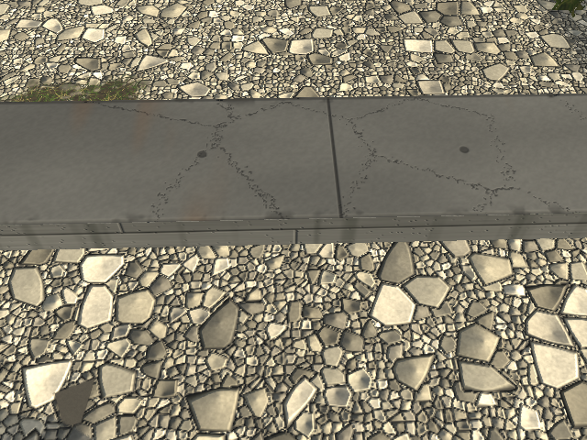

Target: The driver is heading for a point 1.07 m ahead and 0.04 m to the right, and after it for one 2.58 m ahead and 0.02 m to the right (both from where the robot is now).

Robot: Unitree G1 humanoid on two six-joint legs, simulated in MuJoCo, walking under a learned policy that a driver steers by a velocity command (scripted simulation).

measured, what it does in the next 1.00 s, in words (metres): walks ahead: right foot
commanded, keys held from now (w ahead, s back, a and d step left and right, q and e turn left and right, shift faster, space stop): shift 0.70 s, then w+shift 0.30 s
